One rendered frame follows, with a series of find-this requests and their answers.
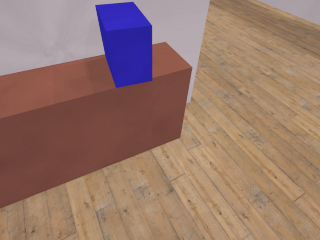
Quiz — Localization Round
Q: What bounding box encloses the carton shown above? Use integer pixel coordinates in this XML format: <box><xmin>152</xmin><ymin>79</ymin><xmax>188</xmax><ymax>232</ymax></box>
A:
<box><xmin>95</xmin><ymin>2</ymin><xmax>153</xmax><ymax>88</ymax></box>

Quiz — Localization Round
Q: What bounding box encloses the pedestal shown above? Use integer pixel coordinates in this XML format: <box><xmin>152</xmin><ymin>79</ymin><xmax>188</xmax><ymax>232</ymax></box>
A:
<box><xmin>0</xmin><ymin>42</ymin><xmax>193</xmax><ymax>209</ymax></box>

